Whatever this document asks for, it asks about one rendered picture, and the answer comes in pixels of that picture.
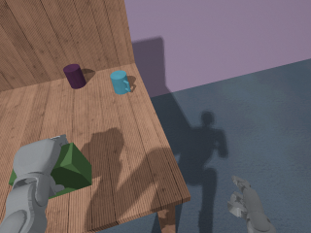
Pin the table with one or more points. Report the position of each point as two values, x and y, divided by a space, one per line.
134 172

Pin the robot left forearm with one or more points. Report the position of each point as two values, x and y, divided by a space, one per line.
26 205

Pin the sponge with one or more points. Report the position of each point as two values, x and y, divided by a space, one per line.
72 170

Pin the robot left hand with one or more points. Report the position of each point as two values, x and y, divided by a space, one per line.
40 157

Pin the robot right hand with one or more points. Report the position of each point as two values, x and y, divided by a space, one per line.
241 205

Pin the robot right forearm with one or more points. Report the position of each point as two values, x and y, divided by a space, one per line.
258 222

